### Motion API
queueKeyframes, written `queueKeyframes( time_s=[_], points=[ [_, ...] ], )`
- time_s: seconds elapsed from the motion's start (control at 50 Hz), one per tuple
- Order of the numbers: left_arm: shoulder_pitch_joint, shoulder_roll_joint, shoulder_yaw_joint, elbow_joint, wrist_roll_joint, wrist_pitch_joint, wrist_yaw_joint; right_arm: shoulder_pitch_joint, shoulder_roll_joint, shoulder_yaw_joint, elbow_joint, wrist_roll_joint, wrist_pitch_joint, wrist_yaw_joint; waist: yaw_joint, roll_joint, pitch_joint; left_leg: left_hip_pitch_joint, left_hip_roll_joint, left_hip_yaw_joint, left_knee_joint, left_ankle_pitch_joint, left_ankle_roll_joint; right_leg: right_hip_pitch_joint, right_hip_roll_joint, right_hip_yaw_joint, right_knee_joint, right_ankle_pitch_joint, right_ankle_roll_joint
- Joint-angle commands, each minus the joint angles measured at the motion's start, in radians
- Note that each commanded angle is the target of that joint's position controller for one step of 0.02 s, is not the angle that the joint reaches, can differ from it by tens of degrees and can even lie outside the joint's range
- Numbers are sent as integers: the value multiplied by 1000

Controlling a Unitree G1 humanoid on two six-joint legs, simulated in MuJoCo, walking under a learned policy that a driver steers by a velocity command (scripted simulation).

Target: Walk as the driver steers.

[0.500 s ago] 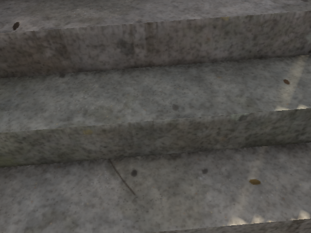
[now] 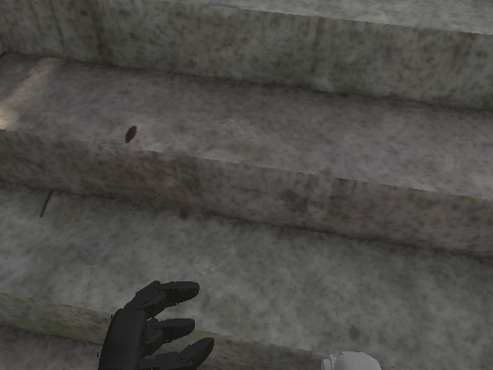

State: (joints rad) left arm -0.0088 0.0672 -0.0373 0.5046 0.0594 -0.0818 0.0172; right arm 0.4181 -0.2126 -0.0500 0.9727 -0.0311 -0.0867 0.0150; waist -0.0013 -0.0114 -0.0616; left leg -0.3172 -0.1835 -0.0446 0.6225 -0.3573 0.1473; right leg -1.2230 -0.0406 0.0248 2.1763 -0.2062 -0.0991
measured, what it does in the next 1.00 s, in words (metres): climbs: right foot 0.19 m higher, then left foot 0.18 m higher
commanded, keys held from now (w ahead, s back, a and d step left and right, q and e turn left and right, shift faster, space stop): w+q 0.32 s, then w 0.26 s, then w+e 0.42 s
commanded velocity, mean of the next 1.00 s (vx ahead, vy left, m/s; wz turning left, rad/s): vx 0.50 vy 0.00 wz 0.18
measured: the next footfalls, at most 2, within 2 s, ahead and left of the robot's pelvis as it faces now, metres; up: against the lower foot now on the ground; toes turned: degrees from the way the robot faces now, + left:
right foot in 0.20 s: +0.29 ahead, -0.12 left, +0.19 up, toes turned +2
left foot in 0.72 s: +0.60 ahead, +0.26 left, +0.37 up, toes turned +24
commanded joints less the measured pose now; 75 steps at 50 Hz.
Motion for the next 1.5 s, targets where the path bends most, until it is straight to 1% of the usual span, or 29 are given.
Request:
queueKeyframes(
  time_s=[0.02,0.1,0.18,0.2,0.22,0.24,0.28,0.34,0.4,0.5,0.6,0.66,0.68,0.72,0.74,0.76,0.78,0.84,0.94,1.02,1.1,1.18,1.24,1.3,1.32,1.34,1.36,1.42,1.5],
  points=[
    [-167,-63,-47,-135,11,15,19,57,-45,4,-12,1,-47,10,-13,83,151,-22,248,-333,-329,187,18,-259,-24,-55,113,-160,-14],
    [-369,-70,-67,-228,20,24,-8,132,-72,-24,-33,32,0,-75,-84,58,25,18,282,-317,-584,716,89,182,-9,-148,-453,-176,-1],
    [200,155,39,-30,-70,40,19,-65,-266,-96,-182,59,-66,-49,202,153,-403,202,311,-245,-2,1976,42,959,102,-120,-1117,-203,-26],
    [287,229,81,12,-47,30,24,-131,-243,-104,-205,54,-109,-17,256,99,-457,118,258,-242,280,1701,35,1140,25,45,-1269,-266,-67],
    [312,314,110,59,-24,33,41,-135,-79,-76,-264,66,-116,24,208,-290,-448,-312,2,-154,839,333,-59,1337,-334,636,-1537,95,-286],
    [242,282,122,53,-30,62,46,-153,-68,-74,-321,-7,-104,34,156,-205,-432,-432,35,-177,1249,178,-73,1197,-357,889,-1705,-70,-297],
    [164,119,97,186,-54,24,31,-205,60,-29,-363,-40,-61,21,13,102,-27,-673,119,-100,1322,313,-32,965,-305,572,-1649,-446,-183],
    [250,2,72,367,-10,-21,14,-212,136,27,-391,-11,10,-1,-57,51,99,-791,127,-163,1508,218,3,840,-245,264,-1748,-231,-70],
    [273,47,79,418,-22,-59,-18,-273,123,44,-427,6,45,-15,-98,47,184,-850,167,-170,1310,141,-10,796,-220,52,-1881,-28,-31],
    [421,218,114,462,-23,-111,-12,-458,78,12,-475,-18,50,-40,-18,-41,113,-1048,150,-88,1403,31,1,1143,-272,-35,-2007,270,-78],
    [678,149,96,579,-16,-70,22,-878,158,81,-654,-4,39,-26,112,-66,160,-1329,281,132,1267,-267,3,1441,-234,-76,-2139,107,-44],
    [568,175,94,531,-82,-33,34,-821,230,123,-695,39,56,39,72,-65,52,-470,313,221,629,8,14,1045,-188,-156,-2341,440,-94],
    [579,253,97,494,-71,-58,4,-638,154,79,-603,27,59,31,29,-64,-114,-129,164,321,690,3,6,1036,-218,-160,-2141,1226,-99],
    [466,464,164,432,-95,-122,-48,-126,-6,-10,-492,31,87,-19,-221,-267,-416,213,124,152,432,-11,25,1181,-218,-110,-1617,1629,-33],
    [500,372,145,391,-144,-140,-74,0,-100,-39,-457,-26,55,-40,-267,-111,-525,556,402,-326,229,-48,103,774,-119,-27,-1213,1142,28],
    [437,302,150,332,-131,-130,-98,25,-223,-89,-440,-24,65,-50,-266,163,-667,540,622,-749,-170,112,118,711,115,43,-676,57,61],
    [461,213,150,312,-92,-104,-78,-127,-216,-89,-439,-22,55,-27,-184,122,-637,412,634,-784,-222,-7,103,601,111,233,-283,69,79],
    [345,82,121,206,-14,-63,-33,-309,25,-27,-268,11,12,-20,16,30,-108,-62,521,-385,-139,-224,42,416,-30,85,-232,241,21],
    [282,-30,53,185,-46,20,-10,-146,116,14,-62,-6,-51,-3,94,22,99,-141,503,-34,-255,74,-20,141,21,131,-169,161,-13],
    [120,-33,44,136,-34,46,34,-43,47,18,5,-15,-79,4,76,55,110,12,516,69,-362,120,-26,-157,89,89,212,50,-47],
    [-102,3,29,49,-40,62,16,23,31,24,44,-5,-77,-5,50,-18,150,14,416,250,-449,102,-109,-122,64,-38,-104,71,-58],
    [-260,8,16,-23,-35,106,-8,173,-59,-2,68,9,-73,-66,-30,70,113,315,462,270,-652,305,-2,-106,-43,-176,-370,-180,-67],
    [-102,-17,5,64,-68,99,-6,122,-56,15,7,55,-53,-95,27,72,40,309,442,439,-447,1433,2,337,46,-354,-714,-322,-117],
    [304,104,60,156,-50,95,23,57,-205,-21,-73,80,-45,-47,162,329,-237,364,536,357,130,2088,49,794,184,-229,-984,-471,-163],
    [346,209,104,161,-53,83,12,-23,-193,-28,-150,66,-49,-26,189,233,-227,109,467,317,421,1658,-13,936,105,107,-1257,-521,-202],
    [303,348,159,166,-61,104,26,-195,-133,-32,-285,39,-51,15,179,-154,-221,-372,167,224,897,402,-104,1090,-100,848,-1754,-807,-288],
    [172,364,177,120,-44,115,26,-238,-72,-31,-346,-11,-68,45,129,-30,-233,-513,162,-51,1295,315,-117,1060,-151,1050,-1961,-756,-242],
    [200,150,118,285,-21,49,29,-233,106,33,-429,-33,-56,17,-38,152,80,-684,214,-38,1453,446,-79,713,-99,636,-1756,-428,-150],
    [293,144,108,380,-45,-4,-11,-204,134,62,-440,-30,7,-33,-79,78,138,-854,234,-16,1517,268,-75,746,-16,296,-1710,161,-95]
  ],
)
Keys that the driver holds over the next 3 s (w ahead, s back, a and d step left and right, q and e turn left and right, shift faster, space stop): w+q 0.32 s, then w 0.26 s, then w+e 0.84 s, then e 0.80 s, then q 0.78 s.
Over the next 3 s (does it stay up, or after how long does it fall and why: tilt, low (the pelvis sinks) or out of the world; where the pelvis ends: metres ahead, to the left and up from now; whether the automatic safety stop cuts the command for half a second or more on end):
stays up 1.10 0.11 0.75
